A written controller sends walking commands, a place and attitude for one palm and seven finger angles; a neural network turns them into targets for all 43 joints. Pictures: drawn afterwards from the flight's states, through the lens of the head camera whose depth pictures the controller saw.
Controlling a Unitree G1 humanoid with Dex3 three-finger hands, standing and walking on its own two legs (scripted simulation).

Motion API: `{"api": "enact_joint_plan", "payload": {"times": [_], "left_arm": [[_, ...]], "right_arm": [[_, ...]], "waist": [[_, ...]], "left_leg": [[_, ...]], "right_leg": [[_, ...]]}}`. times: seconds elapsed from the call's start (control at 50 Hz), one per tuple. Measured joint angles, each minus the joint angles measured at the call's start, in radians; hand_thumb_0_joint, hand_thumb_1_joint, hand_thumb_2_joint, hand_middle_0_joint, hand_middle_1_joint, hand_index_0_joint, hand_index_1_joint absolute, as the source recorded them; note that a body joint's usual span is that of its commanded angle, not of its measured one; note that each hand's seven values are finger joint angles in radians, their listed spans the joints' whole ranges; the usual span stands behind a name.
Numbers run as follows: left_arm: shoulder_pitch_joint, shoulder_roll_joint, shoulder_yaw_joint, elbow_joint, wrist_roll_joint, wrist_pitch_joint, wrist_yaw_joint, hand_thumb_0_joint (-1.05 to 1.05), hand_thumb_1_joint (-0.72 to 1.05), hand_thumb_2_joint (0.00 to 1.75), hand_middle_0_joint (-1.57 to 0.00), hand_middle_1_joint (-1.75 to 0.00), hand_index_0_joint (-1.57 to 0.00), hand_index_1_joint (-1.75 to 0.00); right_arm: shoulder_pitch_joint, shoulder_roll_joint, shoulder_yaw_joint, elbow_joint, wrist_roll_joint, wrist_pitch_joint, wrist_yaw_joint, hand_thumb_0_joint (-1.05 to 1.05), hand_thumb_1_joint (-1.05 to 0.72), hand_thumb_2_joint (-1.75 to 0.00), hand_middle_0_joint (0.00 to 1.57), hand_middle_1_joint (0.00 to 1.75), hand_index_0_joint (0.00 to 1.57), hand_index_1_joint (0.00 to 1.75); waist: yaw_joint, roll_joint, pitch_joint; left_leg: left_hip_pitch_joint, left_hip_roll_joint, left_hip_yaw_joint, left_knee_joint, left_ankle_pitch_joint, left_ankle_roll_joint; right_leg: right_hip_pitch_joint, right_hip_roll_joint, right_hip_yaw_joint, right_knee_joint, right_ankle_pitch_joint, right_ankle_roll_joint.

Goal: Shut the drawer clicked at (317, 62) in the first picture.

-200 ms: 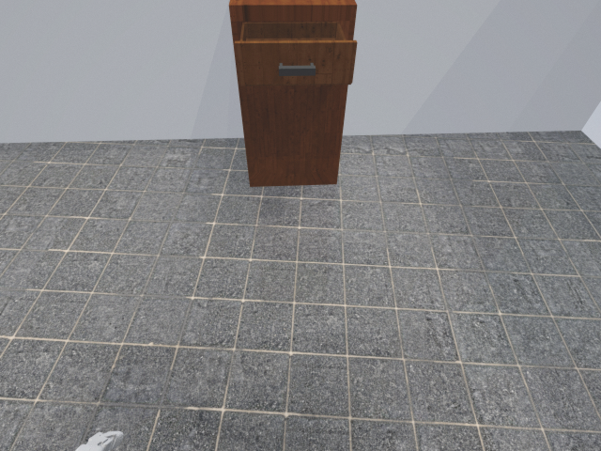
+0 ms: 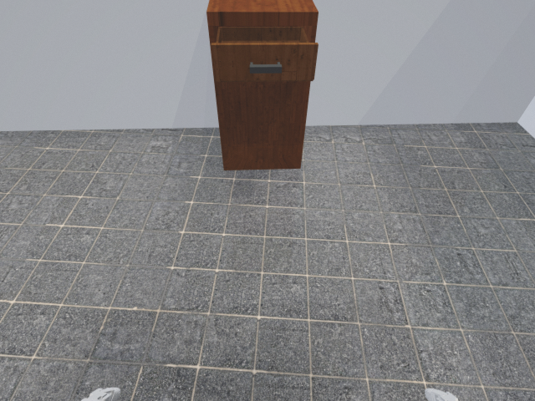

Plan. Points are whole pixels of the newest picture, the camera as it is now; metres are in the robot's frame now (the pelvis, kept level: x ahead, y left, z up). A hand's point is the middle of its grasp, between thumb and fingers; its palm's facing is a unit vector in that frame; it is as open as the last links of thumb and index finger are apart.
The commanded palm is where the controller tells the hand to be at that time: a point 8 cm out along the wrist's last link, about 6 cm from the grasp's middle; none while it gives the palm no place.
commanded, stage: stand and wait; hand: left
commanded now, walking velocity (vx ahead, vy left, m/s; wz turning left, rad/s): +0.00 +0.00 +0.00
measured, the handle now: (265, 66) +1.27 +0.08 -0.06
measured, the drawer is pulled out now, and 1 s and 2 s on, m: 0.19 0.19 0.19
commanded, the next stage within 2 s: look at it before walking up in 0.74 s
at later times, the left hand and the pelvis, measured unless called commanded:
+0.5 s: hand out of the picture +0.05 +0.24 -0.15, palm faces -0.02 -0.94 -0.35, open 7.4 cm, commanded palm none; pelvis -0.02 -0.01 +0.01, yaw +0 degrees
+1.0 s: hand out of the picture +0.05 +0.23 -0.15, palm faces -0.03 -0.94 -0.33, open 7.4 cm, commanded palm none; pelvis -0.02 -0.01 +0.01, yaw +0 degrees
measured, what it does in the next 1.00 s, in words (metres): stands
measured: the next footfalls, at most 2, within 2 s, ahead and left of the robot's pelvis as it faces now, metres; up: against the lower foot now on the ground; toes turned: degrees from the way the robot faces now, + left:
right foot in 1.86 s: +0.11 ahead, -0.14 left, +0.00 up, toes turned -13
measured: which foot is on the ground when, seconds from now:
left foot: down 0.00-1.00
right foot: down 0.00-1.00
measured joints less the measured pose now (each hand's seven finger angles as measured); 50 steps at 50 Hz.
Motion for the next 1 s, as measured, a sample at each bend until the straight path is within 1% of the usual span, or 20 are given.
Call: {"api": "enact_joint_plan", "payload": {"times": [0.18, 0.42, 0.7, 1.0], "left_arm": [[0.019, 0.0, 0.005, 0.039, 0.0, 0.001, -0.001, 0.0, 0.9, 0.9, -0.2, -0.3, -0.2, -0.3], [0.028, 0.011, 0.01, 0.086, -0.001, 0.0, -0.003, 0.0, 0.91, 0.9, -0.2, -0.3, -0.2, -0.3], [0.013, 0.005, 0.009, 0.102, 0.001, -0.004, -0.004, 0.0, 0.91, 0.9, -0.2, -0.3, -0.2, -0.3], [0.012, 0.004, 0.008, 0.107, 0.001, -0.009, -0.004, 0.0, 0.91, 0.9, -0.2, -0.3, -0.2, -0.3]], "right_arm": [[0.014, -0.007, -0.004, 0.045, 0.002, 0.003, -0.002, 0.0, -0.9, -0.9, 0.21, 0.3, 0.2, 0.3], [0.048, -0.023, -0.005, 0.103, 0.006, 0.009, -0.001, 0.0, -0.9, -0.9, 0.21, 0.3, 0.2, 0.3], [0.057, -0.016, -0.002, 0.13, 0.006, 0.005, 0.003, 0.0, -0.9, -0.9, 0.21, 0.3, 0.2, 0.3], [0.048, -0.011, -0.003, 0.137, 0.008, 0.002, 0.003, 0.0, -0.9, -0.9, 0.21, 0.3, 0.2, 0.3]], "waist": [[0.001, -0.003, 0.012], [-0.004, 0.003, 0.025], [-0.009, 0.006, 0.023], [-0.009, -0.003, 0.024]], "left_leg": [[0.014, 0.009, -0.004, -0.032, 0.026, -0.009], [0.021, 0.02, -0.008, -0.065, 0.06, -0.019], [0.017, 0.026, -0.006, -0.087, 0.084, -0.023], [0.018, 0.027, -0.003, -0.094, 0.083, -0.022]], "right_leg": [[0.013, 0.009, -0.004, -0.031, 0.025, -0.008], [0.021, 0.019, -0.009, -0.065, 0.06, -0.017], [0.015, 0.025, -0.006, -0.086, 0.084, -0.021], [0.019, 0.026, -0.003, -0.101, 0.09, -0.019]]}}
